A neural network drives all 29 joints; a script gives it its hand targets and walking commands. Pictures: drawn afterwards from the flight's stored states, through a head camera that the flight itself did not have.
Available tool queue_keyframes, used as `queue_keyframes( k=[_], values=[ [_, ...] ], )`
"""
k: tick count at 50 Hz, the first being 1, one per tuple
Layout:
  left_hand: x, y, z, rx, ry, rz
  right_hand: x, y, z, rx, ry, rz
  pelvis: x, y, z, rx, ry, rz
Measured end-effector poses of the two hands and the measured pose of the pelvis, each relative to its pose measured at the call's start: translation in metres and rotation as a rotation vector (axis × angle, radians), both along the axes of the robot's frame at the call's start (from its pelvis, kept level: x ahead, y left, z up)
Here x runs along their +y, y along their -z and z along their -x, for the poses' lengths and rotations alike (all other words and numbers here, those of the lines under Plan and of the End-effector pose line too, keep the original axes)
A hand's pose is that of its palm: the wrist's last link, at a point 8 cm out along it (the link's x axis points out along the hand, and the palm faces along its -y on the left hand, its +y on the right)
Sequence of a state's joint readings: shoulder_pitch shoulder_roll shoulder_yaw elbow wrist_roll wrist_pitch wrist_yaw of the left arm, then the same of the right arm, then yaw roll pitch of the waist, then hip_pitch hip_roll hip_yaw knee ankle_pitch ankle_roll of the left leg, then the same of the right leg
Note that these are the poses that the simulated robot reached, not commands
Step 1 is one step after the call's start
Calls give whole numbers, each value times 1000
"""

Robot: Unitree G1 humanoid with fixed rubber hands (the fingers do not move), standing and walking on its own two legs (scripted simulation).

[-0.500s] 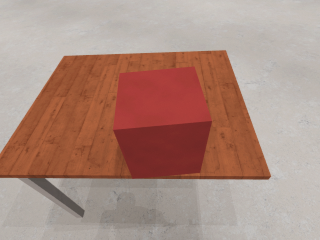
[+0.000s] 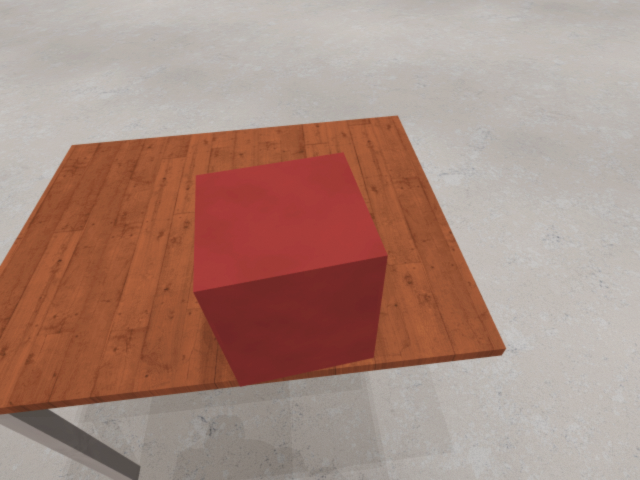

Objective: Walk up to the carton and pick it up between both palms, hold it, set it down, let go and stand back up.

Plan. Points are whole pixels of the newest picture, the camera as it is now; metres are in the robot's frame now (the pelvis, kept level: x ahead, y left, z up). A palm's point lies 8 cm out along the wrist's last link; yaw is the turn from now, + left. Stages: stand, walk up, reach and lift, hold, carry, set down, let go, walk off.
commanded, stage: walk up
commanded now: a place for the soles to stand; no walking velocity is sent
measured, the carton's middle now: (290, 272) +0.41 +0.08 +0.02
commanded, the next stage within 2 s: stand in 0.46 s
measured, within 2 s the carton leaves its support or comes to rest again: neither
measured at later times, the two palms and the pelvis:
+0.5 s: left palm out of the picture +0.04 +0.25 -0.13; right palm out of the picture +0.01 -0.27 -0.14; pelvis +0.01 -0.01 +0.00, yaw -2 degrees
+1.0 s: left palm out of the picture +0.06 +0.24 -0.13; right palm out of the picture +0.03 -0.27 -0.14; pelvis +0.01 -0.01 +0.00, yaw -3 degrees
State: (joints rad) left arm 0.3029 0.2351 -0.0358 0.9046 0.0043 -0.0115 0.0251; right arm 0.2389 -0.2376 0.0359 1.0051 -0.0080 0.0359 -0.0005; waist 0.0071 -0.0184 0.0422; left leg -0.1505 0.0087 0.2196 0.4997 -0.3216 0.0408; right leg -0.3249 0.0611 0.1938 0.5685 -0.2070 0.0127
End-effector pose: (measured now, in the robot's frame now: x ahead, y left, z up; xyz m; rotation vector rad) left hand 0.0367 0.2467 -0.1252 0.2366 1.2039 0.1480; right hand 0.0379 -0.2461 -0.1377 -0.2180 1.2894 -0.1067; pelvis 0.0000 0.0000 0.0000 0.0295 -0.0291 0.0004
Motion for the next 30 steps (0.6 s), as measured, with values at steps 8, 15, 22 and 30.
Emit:
queue_keyframes(
  k=[8,15,22,30],
  values=[
    [-3,2,-2,38,13,-20,-11,3,3,13,33,6,-5,1,-1,2,12,-6],
    [-3,0,1,66,17,-33,-22,3,9,32,46,20,-8,1,0,12,19,-5],
    [1,0,-2,72,29,-37,-24,0,23,58,64,37,-7,-1,-1,17,26,-8],
    [-5,1,-4,70,24,-35,-23,6,22,90,60,23,-10,1,-10,10,32,-8]
  ],
)
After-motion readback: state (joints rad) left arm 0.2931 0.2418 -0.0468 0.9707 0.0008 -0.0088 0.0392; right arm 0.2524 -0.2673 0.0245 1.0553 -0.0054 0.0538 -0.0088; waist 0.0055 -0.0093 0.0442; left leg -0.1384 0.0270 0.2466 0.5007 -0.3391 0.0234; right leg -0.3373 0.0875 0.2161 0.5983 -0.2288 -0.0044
